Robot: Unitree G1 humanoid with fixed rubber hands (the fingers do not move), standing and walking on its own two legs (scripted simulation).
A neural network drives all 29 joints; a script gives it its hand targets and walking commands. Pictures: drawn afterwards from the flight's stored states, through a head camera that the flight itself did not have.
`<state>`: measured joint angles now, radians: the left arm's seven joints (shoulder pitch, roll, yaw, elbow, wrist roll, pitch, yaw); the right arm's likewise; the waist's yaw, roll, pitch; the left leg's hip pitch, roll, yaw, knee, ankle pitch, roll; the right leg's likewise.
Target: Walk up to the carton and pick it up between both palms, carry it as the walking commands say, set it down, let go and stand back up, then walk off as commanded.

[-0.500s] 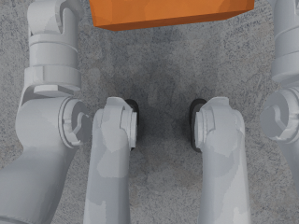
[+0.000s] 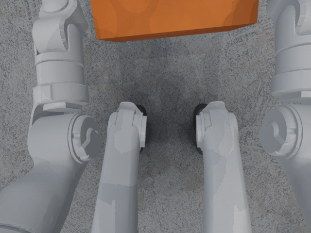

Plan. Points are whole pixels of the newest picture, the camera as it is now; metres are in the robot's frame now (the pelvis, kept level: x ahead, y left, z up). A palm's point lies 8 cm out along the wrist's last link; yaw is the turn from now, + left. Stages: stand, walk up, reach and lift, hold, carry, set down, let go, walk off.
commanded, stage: reach and lift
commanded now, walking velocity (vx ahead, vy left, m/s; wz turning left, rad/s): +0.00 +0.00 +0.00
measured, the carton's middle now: out of the picture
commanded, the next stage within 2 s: none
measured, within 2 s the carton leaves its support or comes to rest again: neither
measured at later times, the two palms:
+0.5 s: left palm out of the picture +0.53 +0.18 -0.03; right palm out of the picture +0.54 -0.19 -0.02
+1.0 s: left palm out of the picture +0.51 +0.18 +0.04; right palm out of the picture +0.52 -0.19 +0.05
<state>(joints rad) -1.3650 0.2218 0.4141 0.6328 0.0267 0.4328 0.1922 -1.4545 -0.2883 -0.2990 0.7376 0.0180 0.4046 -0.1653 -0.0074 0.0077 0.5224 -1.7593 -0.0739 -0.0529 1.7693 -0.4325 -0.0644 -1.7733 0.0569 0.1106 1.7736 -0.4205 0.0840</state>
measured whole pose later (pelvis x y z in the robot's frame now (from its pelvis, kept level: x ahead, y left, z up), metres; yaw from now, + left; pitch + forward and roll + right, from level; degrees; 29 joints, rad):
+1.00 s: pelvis +0.01 +0.00 +0.11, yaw -1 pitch +15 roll +1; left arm -1.11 0.12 0.43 0.49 0.05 0.45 0.18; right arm -1.18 -0.17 -0.35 0.56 -0.01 0.44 -0.16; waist 0.00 0.00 0.52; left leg -1.28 -0.08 -0.07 1.40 -0.38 -0.06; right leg -1.30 0.07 0.14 1.41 -0.37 0.07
